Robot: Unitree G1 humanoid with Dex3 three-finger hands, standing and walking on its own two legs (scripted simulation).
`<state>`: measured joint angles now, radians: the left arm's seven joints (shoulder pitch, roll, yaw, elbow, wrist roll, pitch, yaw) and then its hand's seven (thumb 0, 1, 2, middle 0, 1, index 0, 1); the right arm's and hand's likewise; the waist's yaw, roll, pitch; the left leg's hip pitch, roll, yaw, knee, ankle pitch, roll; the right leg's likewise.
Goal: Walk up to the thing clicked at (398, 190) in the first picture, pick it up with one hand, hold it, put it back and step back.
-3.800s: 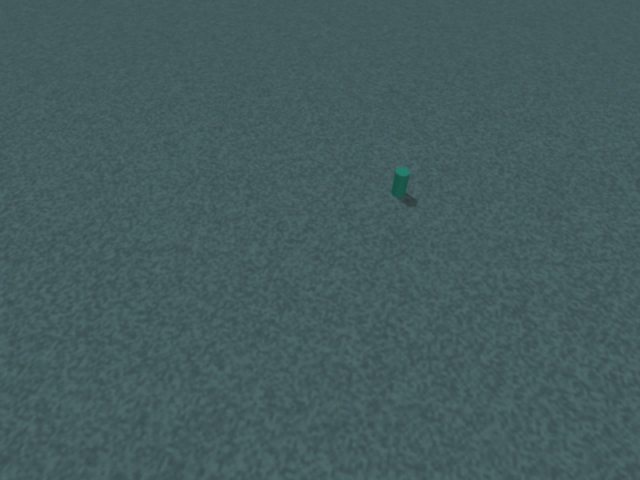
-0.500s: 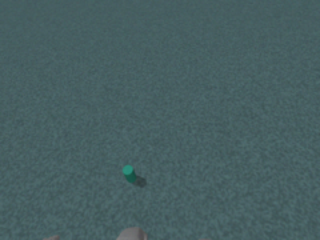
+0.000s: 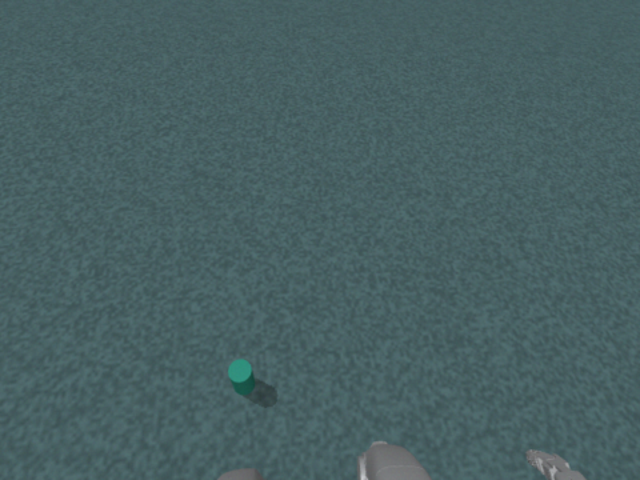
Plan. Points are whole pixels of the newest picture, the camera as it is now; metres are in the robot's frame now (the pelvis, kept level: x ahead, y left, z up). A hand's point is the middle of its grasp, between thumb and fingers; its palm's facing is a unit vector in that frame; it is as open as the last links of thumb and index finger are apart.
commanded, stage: walk up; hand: left
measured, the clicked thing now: (242, 377) +0.44 +0.19 -0.70
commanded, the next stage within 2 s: stand in 1.22 s
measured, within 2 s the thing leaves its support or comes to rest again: neither
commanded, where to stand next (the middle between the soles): +0.10 -0.02 m, yaw +0 degrees
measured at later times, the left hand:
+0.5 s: hand (140, 474) +0.15 +0.24 -0.14, palm faces -0.05 -0.94 -0.33, open 7.4 cm
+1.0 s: hand out of the picture +0.10 +0.24 -0.14, palm faces -0.02 -0.94 -0.33, open 7.4 cm
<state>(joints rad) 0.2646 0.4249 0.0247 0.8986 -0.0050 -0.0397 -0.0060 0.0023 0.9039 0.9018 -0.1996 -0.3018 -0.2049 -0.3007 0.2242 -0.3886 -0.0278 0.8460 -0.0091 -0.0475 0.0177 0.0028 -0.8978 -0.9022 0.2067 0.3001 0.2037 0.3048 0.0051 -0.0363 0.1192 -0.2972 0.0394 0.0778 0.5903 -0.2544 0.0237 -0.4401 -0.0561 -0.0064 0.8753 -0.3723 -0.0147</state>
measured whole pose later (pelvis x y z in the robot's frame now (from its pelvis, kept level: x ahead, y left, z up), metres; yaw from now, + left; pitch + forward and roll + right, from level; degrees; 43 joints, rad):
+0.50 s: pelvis +0.02 -0.01 +0.01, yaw -1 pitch -2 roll +0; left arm 0.03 0.35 -0.01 1.09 -0.01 -0.02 -0.01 0.00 0.90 0.90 -0.20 -0.30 -0.21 -0.30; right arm 0.10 -0.36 0.01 1.13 0.00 -0.01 0.02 0.00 -0.90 -0.90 0.21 0.30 0.20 0.30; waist -0.01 -0.01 0.08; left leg -0.19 0.02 0.07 0.46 -0.23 0.00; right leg -0.25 -0.04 -0.01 0.46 -0.17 0.02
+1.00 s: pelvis +0.03 -0.01 +0.02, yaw -1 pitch -2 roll +0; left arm 0.08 0.34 0.01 1.19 0.01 -0.01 -0.01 0.00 0.90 0.90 -0.20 -0.30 -0.21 -0.30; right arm 0.05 -0.35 -0.01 1.17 0.00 -0.01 0.01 0.00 -0.90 -0.90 0.20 0.30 0.20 0.30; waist 0.02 0.00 0.06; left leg -0.11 0.03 0.06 0.33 -0.17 -0.01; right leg -0.17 -0.03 -0.02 0.32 -0.11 0.02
